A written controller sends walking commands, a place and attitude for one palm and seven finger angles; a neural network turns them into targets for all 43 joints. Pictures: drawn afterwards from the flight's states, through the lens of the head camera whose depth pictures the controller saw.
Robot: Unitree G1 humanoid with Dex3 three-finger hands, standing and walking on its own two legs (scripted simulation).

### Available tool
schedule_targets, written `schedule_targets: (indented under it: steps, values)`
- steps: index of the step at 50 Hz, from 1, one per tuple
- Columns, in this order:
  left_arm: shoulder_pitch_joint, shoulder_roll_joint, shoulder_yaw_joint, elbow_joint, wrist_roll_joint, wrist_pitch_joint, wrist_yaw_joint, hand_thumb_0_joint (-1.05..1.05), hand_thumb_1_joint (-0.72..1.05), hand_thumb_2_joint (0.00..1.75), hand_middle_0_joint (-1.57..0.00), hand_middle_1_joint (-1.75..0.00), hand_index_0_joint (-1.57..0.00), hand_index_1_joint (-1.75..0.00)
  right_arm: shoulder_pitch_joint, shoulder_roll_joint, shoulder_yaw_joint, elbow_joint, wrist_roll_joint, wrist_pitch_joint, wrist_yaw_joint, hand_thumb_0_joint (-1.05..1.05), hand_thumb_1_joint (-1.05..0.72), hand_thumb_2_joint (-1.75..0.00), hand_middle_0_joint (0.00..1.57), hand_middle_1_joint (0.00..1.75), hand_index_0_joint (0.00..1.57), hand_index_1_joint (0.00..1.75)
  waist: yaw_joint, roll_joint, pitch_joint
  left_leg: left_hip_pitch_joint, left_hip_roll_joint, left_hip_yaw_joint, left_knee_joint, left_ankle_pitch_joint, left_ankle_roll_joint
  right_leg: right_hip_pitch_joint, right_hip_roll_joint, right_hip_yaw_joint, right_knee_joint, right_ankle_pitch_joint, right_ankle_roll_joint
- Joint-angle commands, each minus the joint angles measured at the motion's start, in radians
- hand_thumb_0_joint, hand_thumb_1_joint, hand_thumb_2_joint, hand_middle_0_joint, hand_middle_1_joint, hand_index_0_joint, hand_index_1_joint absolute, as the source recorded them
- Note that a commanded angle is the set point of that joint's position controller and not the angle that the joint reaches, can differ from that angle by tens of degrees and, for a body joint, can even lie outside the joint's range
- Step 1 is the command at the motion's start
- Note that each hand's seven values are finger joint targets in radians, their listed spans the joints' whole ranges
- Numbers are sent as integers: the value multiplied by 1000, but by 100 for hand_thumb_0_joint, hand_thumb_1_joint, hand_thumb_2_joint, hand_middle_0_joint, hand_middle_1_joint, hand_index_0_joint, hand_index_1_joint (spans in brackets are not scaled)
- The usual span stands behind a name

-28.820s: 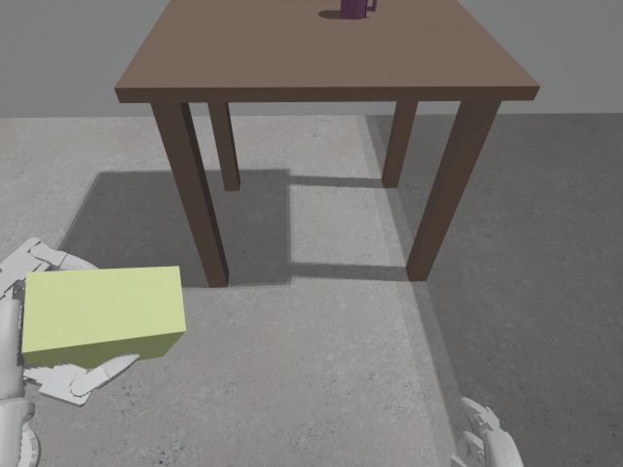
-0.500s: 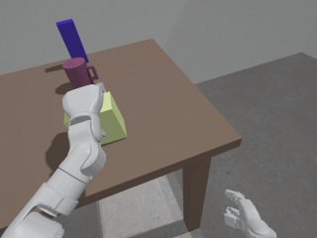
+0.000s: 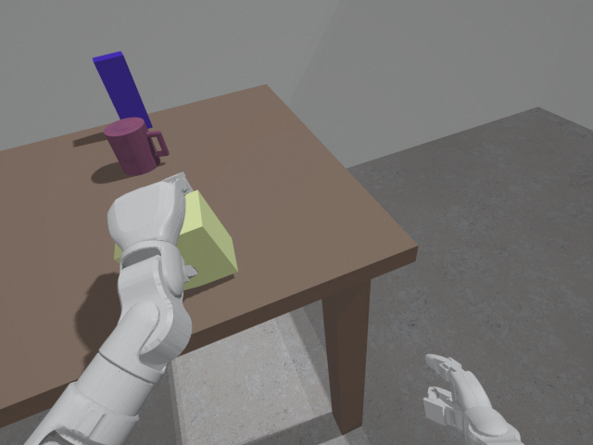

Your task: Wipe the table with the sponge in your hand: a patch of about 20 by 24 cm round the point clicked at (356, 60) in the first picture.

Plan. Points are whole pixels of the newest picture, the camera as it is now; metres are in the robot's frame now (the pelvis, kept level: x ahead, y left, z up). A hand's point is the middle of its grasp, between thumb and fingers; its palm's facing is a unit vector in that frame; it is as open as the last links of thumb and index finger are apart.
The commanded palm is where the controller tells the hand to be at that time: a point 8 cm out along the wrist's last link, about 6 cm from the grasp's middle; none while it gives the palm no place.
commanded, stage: wipe back along the third lane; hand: left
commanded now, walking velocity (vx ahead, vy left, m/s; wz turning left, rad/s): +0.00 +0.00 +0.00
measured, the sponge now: (187, 254) +0.33 +0.21 +0.12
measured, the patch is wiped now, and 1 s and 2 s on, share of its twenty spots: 0.75 0.85 0.90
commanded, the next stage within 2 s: slide back across to the middle lane in 0.12 s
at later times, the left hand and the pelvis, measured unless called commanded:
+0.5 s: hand (168, 250) +0.29 +0.20 +0.17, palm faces +0.29 -0.19 -0.94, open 10.6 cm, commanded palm +0.23 +0.22 +0.21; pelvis +0.00 -0.03 +0.00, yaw -2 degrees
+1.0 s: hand (106, 276) +0.24 +0.26 +0.17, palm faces +0.19 -0.09 -0.98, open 10.6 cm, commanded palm +0.20 +0.26 +0.23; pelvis -0.02 -0.03 +0.00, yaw -1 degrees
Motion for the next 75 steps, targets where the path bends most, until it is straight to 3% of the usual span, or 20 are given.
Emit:
schedule_targets:
  steps: [1,4,11,14,16,19,21,24,26,28,34,36,39,48,59,60,64,66,69,75]
  values:
    - [-78,7,28,-148,-63,-1,-34,0,10,130,-120,-160,-120,-160,-265,-71,-34,-192,5,-57,-2,0,-90,-90,20,30,20,30,3,-177,-136,-41,8,-1,-44,302,7,154,2,25,-50,335,-5]
    - [-27,67,94,-197,-63,-6,-28,0,10,130,-120,-160,-120,-160,-270,-75,-35,-200,3,-57,-4,0,-90,-90,20,30,20,30,19,-162,-135,-38,7,-2,-48,296,9,159,6,56,-56,336,-7]
    - [41,37,75,-223,-78,-11,-18,0,10,130,-120,-160,-120,-160,-269,-71,-37,-198,3,-60,-9,0,-90,-90,20,30,20,30,4,-180,-99,-41,4,9,-37,293,11,154,1,67,-65,351,4]
    - [9,184,204,-264,-62,-15,-2,0,10,130,-120,-160,-120,-160,-272,-82,-38,-195,-7,-59,-20,0,-90,-90,20,30,20,30,25,-157,-141,-32,0,7,-27,284,12,177,1,117,-62,361,1]
    - [21,134,170,-236,-78,-17,-5,0,10,130,-120,-160,-120,-160,-271,-73,-36,-189,-4,-61,-26,0,-90,-90,20,30,20,30,10,-176,-116,-45,-2,12,-26,292,11,177,-3,101,-61,380,8]
    - [35,237,263,-286,-70,-22,-2,0,10,130,-120,-160,-120,-160,-277,-80,-38,-196,-10,-62,-32,0,-90,-90,20,30,20,30,33,-145,-149,-24,-3,7,-19,304,12,190,-3,132,-57,405,4]
    - [26,183,220,-276,-81,-22,-7,0,10,130,-120,-160,-120,-160,-275,-75,-37,-192,-9,-63,-35,0,-90,-90,20,30,20,30,16,-152,-132,-37,-5,12,-18,313,12,190,-7,116,-56,426,8]
    - [74,300,332,-337,-80,-30,-4,0,10,130,-120,-160,-120,-160,-282,-83,-38,-200,-17,-59,-40,0,-90,-90,20,30,20,30,45,-118,-174,-19,-8,6,-9,328,10,217,-8,151,-45,476,5]
    - [76,251,297,-341,-93,-33,-7,0,10,130,-120,-160,-120,-160,-275,-76,-40,-200,-14,-62,-41,0,-90,-90,20,30,20,30,28,-135,-158,-32,-7,7,-9,338,9,217,-12,132,-41,499,10]
    - [101,306,350,-359,-102,-39,-9,0,10,130,-120,-160,-120,-160,-273,-85,-43,-197,-17,-59,-46,0,-90,-90,20,30,20,30,34,-140,-157,-35,-9,3,-6,324,6,227,-21,148,-40,540,18]
    - [129,431,460,-380,-103,-52,-12,0,10,130,-120,-160,-120,-160,-273,-94,-43,-196,-22,-61,-59,0,-90,-90,20,30,20,30,46,-115,-152,-26,-13,-5,4,294,8,203,-19,188,-55,476,12]
    - [129,403,434,-332,-116,-56,-20,0,10,130,-120,-160,-120,-160,-266,-89,-41,-189,-21,-68,-66,0,-90,-90,20,30,20,30,31,-145,-110,-51,-10,-11,4,277,6,187,-27,172,-63,456,22]
    - [50,469,456,-368,-95,-70,-34,0,10,130,-120,-160,-120,-160,-284,-98,-45,-194,-20,-92,-80,0,-90,-90,20,30,20,30,37,-74,-133,-22,-18,-13,4,275,15,161,-18,178,-74,358,11]
    - [57,434,410,-285,-86,-139,-90,0,10,130,-120,-160,-120,-160,-259,-98,-52,-176,-27,-144,-108,0,-90,-90,20,30,20,30,31,-104,-129,-29,-23,-10,-6,263,18,159,-28,123,-85,316,22]
    - [-233,475,363,-1,8,-176,-103,0,10,130,-120,-160,-120,-160,-244,-101,-38,-135,-28,-171,-122,0,-90,-90,20,30,20,30,23,-97,-95,-44,-20,-10,-54,145,11,82,-23,105,-145,62,7]
    - [-260,422,313,47,0,-181,-113,0,10,130,-120,-160,-120,-160,-233,-101,-36,-128,-30,-176,-122,0,-90,-90,20,30,20,30,7,-129,-75,-62,-22,-4,-53,142,12,83,-28,80,-142,67,13]
    - [-278,468,356,74,-1,-237,-130,0,10,130,-120,-160,-120,-160,-210,-104,-41,-132,-31,-181,-122,0,-90,-90,20,30,20,30,18,-109,-124,-54,-22,-11,-62,134,11,106,-27,85,-143,66,9]
    - [-266,401,311,121,-18,-263,-135,0,10,130,-120,-160,-120,-160,-180,-103,-45,-118,-31,-181,-119,0,-90,-90,20,30,20,30,0,-132,-94,-67,-20,-10,-68,148,11,107,-27,54,-139,103,13]
    - [-284,445,353,97,-14,-290,-122,0,10,130,-120,-160,-120,-160,-176,-108,-47,-134,-32,-187,-117,0,-90,-90,20,30,20,30,14,-114,-134,-55,-20,-18,-68,160,11,114,-24,59,-131,120,7]
    - [-326,379,298,197,-15,-317,-99,0,10,130,-120,-160,-120,-160,-146,-115,-55,-111,-28,-191,-119,0,-90,-90,20,30,20,30,-10,-133,-75,-73,-22,-13,-81,138,9,74,-24,22,-144,87,7]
